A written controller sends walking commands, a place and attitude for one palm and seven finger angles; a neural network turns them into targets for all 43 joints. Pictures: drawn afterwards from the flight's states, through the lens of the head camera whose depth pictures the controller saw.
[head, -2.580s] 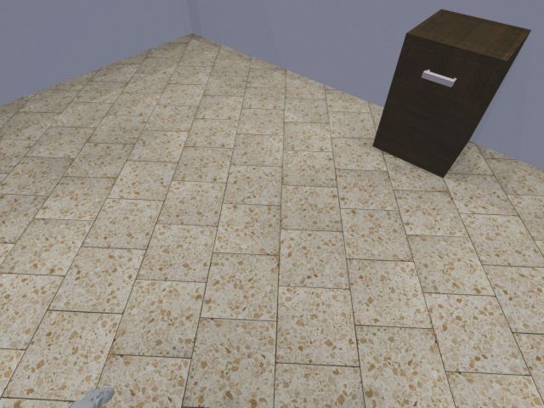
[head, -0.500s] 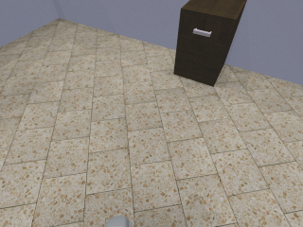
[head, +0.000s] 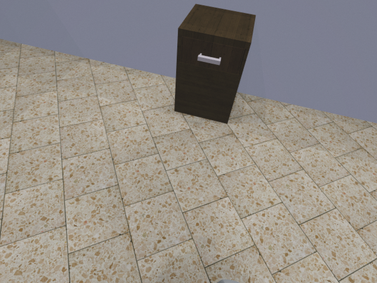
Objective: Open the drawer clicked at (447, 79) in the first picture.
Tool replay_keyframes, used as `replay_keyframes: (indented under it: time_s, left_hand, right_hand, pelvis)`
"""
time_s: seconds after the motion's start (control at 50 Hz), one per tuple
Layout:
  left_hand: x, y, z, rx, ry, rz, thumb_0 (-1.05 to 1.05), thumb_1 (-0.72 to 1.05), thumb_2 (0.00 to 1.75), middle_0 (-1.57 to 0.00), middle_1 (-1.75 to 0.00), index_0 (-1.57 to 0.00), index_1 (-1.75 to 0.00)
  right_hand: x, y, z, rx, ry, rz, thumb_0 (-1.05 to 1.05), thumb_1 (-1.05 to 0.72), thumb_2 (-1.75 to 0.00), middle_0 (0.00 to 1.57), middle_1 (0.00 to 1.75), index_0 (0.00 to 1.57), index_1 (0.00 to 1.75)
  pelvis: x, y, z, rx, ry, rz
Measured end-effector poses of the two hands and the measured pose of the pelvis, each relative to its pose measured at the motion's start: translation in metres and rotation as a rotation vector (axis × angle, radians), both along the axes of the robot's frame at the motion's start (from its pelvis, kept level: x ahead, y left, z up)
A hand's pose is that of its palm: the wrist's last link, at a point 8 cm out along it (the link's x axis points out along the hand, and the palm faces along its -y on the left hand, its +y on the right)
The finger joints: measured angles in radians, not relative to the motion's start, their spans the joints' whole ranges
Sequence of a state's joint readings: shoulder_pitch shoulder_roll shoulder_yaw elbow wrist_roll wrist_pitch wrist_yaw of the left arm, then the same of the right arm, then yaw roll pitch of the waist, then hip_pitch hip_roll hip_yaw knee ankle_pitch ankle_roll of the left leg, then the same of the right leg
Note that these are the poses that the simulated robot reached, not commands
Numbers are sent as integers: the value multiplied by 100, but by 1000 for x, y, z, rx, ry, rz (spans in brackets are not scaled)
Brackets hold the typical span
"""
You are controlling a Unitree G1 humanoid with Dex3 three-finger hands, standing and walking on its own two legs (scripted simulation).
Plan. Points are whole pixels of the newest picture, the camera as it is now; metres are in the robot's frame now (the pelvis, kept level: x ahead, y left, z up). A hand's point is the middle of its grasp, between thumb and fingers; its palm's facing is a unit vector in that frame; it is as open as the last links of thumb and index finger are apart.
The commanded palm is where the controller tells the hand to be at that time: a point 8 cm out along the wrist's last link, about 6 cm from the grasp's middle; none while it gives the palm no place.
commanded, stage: walk to a spot facing it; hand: left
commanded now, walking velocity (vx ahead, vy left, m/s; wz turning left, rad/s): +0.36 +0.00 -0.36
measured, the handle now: (209, 58) +1.38 -0.05 -0.24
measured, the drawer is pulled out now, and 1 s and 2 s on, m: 0.00 0.00 0.00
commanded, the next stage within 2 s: turn to face it in 0.96 s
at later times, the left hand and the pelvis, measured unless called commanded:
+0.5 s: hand (163, 202) +0.37 +0.09 -0.18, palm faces -0.20 -0.97 -0.13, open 7.4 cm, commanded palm none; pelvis +0.23 -0.05 -0.02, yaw -10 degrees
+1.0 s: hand (154, 160) +0.52 +0.15 -0.18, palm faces -0.23 -0.96 -0.15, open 7.4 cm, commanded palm none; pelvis +0.46 -0.03 +0.00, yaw -17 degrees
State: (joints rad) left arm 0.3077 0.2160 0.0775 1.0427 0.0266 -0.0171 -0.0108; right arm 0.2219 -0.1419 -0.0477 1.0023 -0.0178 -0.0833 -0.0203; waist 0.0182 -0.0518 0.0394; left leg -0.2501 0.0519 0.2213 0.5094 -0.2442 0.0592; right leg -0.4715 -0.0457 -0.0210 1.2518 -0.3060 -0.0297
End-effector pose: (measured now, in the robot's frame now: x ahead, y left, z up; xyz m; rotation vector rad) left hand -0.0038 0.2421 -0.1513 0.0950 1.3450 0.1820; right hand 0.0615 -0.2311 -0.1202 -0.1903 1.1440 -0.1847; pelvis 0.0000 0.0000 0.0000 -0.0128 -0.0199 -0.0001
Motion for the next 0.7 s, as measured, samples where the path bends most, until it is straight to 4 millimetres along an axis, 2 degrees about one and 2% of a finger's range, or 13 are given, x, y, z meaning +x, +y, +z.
replay_keyframes:
  time_s: [0.1, 0.2, 0.32, 0.42, 0.46, 0.5, 0.54, 0.62, 0.7]
  left_hand:
    - [95, 13, 14, 12, -105, -66, 1, 92, 90, -19, -30, -19, -29]
    - [171, 2, 17, -6, -124, -146, 1, 92, 90, -19, -30, -19, -29]
    - [264, -39, 10, -44, -119, -269, 1, 92, 90, -19, -30, -19, -29]
    - [346, -85, -3, -60, -186, -345, 1, 91, 90, -20, -30, -20, -30]
    - [367, -96, -6, -58, -220, -332, 1, 91, 90, -20, -30, -20, -30]
    - [375, -99, -4, -56, -217, -309, 1, 91, 90, -20, -30, -20, -30]
    - [381, -94, 1, -37, -209, -264, 0, 92, 89, -20, -30, -20, -30]
    - [393, -72, 12, 28, -163, -256, -2, 95, 89, -20, -30, -20, -30]
    - [400, -56, 10, 36, -83, -247, -1, 94, 89, -20, -30, -20, -30]
  right_hand:
    - [-36, -3, 2, -18, 161, -97, -1, -94, -90, 20, 30, 20, 30]
    - [-59, 11, 1, 17, 298, -193, 0, -93, -90, 20, 30, 20, 30]
    - [-62, 34, -3, 97, 428, -300, 0, -92, -90, 20, 30, 20, 30]
    - [-42, 39, -17, 175, 533, -371, 0, -91, -90, 20, 30, 20, 30]
    - [-19, 32, -23, 191, 540, -375, 0, -91, -90, 20, 30, 20, 30]
    - [17, 18, -26, 182, 494, -365, 0, -91, -90, 20, 30, 20, 30]
    - [65, 0, -27, 158, 409, -339, 1, -91, -90, 20, 30, 20, 30]
    - [171, -32, -24, 105, 200, -281, 1, -91, -90, 20, 30, 20, 30]
    - [254, -60, -13, 35, 64, -243, 2, -96, -90, 20, 30, 20, 30]
  pelvis:
    - [38, 10, 7, 7, 16, -35]
    - [81, 10, 8, 9, 25, -76]
    - [138, -5, 1, 6, 34, -125]
    - [195, -32, -17, 1, 39, -159]
    - [214, -42, -21, -2, 32, -172]
    - [231, -47, -17, -6, 18, -175]
    - [248, -51, -11, -11, 14, -178]
    - [282, -52, -3, -16, 19, -186]
    - [320, -46, -1, -20, 20, -192]
